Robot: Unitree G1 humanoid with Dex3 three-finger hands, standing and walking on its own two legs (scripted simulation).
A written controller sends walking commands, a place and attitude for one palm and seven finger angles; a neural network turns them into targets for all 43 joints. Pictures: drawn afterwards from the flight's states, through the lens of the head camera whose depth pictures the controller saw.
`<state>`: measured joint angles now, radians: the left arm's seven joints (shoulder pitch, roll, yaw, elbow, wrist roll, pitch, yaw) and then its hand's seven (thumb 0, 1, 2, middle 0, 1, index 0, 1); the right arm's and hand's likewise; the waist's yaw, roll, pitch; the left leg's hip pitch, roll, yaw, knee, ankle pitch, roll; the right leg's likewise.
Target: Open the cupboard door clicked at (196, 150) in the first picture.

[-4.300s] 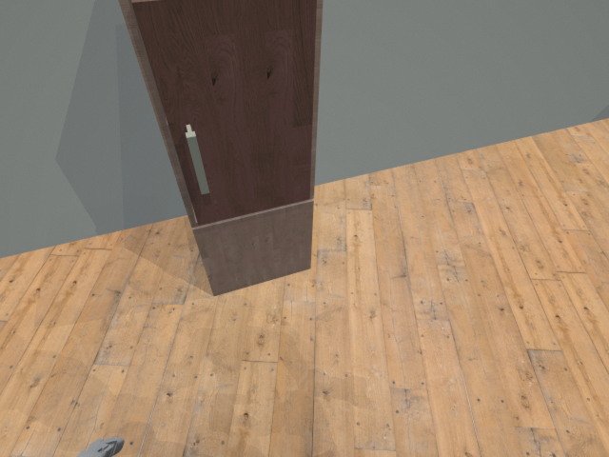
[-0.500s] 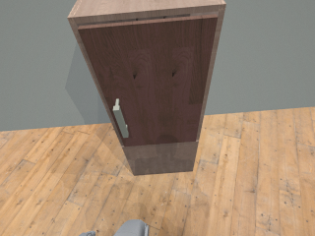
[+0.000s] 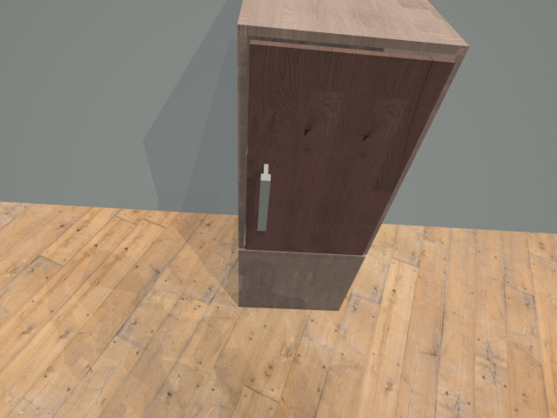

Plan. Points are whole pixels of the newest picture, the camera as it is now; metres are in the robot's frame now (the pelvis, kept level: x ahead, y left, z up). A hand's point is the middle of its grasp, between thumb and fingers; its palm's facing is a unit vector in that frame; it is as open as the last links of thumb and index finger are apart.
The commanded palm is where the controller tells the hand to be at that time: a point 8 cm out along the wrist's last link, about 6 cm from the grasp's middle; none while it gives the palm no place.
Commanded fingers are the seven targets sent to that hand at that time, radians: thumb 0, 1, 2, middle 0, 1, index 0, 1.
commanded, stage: come to a stop and stand still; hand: left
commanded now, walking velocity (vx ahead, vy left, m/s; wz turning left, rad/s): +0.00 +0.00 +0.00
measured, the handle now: (263, 198) +0.60 +0.08 -0.10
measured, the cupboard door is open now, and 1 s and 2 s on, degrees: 0 0 0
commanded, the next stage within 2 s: look again from close up in 0.90 s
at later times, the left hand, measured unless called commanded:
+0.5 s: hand out of the picture -0.02 +0.18 -0.18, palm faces +0.00 -0.98 -0.21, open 7.2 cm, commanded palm none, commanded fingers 0.00 0.90 0.90 -0.20 -0.30 -0.20 -0.30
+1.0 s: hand out of the picture -0.10 +0.14 -0.18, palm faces +0.01 -0.99 -0.13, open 7.4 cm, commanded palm none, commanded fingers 0.00 0.90 0.90 -0.20 -0.30 -0.20 -0.30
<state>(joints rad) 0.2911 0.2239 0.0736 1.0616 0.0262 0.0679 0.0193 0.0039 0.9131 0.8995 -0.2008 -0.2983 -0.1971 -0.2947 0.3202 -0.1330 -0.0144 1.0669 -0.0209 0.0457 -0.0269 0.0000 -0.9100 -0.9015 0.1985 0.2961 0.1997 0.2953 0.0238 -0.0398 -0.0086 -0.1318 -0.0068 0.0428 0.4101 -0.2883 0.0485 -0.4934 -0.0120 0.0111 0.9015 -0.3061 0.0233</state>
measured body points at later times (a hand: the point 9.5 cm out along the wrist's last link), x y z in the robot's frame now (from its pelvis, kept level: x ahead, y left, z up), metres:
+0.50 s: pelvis -0.04 +0.01 +0.00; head -0.05 +0.00 +0.45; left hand -0.02 +0.23 -0.16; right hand -0.08 -0.18 -0.17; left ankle -0.04 +0.08 -0.74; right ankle -0.07 -0.10 -0.74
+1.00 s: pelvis -0.06 +0.00 +0.00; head -0.06 +0.00 +0.45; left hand -0.10 +0.19 -0.16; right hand -0.09 -0.21 -0.16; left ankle -0.04 +0.08 -0.74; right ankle -0.07 -0.10 -0.74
